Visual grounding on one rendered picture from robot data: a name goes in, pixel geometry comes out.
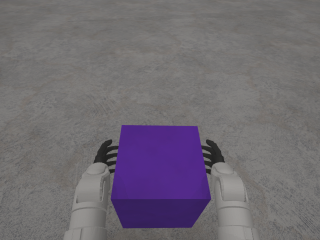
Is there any carton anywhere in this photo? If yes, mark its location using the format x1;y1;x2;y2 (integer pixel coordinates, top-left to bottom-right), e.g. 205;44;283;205
110;125;211;229

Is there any robot left forearm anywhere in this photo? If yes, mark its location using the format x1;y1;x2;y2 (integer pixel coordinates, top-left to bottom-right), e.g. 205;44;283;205
63;162;111;240

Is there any robot right forearm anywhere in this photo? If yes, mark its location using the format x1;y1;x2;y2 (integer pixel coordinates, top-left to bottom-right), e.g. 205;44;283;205
210;162;261;240

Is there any robot right hand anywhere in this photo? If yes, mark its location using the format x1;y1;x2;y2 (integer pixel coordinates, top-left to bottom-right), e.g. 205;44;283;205
201;139;225;174

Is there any robot left hand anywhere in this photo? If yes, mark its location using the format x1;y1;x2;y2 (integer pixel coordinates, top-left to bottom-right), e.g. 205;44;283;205
93;139;119;174

